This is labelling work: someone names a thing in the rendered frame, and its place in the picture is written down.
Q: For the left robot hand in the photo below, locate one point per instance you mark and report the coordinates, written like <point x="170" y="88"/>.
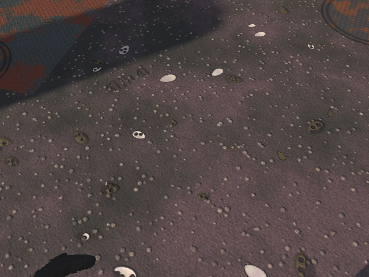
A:
<point x="64" y="264"/>

